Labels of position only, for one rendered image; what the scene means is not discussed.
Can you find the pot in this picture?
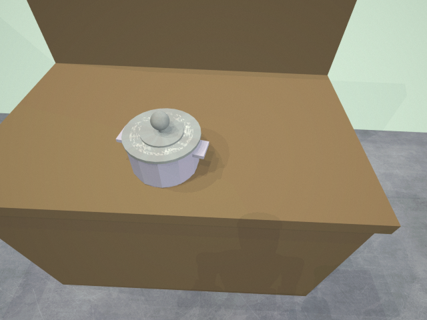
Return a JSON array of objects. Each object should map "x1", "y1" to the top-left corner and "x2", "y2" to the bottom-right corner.
[{"x1": 116, "y1": 127, "x2": 209, "y2": 188}]

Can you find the knob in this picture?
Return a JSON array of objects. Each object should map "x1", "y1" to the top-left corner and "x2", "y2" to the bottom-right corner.
[{"x1": 150, "y1": 111, "x2": 169, "y2": 131}]

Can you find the lid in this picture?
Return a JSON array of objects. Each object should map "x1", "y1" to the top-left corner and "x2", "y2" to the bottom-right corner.
[{"x1": 121, "y1": 108, "x2": 201, "y2": 164}]

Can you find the table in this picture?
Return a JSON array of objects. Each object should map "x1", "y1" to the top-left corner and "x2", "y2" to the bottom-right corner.
[{"x1": 0, "y1": 0, "x2": 401, "y2": 296}]

